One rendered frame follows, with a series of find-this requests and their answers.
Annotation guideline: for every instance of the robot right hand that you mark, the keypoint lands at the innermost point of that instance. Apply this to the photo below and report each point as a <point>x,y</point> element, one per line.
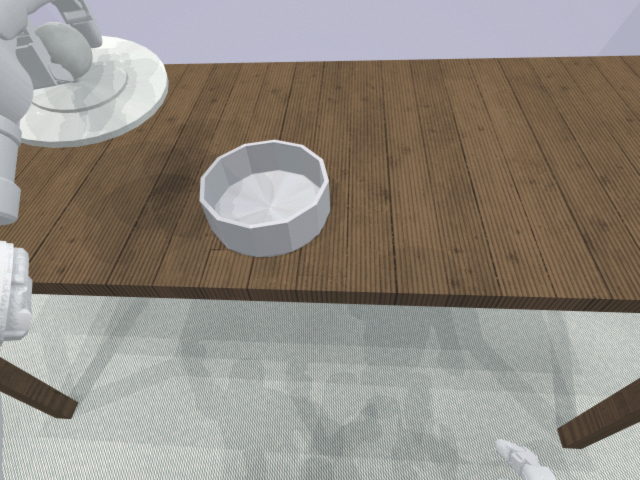
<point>523,461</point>

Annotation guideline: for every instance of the lid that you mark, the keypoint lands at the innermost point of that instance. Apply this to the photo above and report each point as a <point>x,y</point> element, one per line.
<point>125,85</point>

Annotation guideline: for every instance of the robot left upper arm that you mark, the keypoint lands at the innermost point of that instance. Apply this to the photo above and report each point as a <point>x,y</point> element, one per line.
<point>15,303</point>

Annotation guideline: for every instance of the table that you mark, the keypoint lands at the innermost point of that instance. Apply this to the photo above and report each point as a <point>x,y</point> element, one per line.
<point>505,183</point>

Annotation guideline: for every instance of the robot left hand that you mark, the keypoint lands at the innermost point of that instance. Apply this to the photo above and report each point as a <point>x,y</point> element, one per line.
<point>32,54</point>

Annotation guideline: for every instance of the knob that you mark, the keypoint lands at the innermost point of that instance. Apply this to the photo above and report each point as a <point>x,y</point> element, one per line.
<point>67,46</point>

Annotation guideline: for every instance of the left robot forearm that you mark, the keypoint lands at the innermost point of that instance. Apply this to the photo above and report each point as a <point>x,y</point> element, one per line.
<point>16,95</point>

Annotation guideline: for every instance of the pot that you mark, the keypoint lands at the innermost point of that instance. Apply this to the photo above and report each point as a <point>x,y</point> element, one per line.
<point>266,198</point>

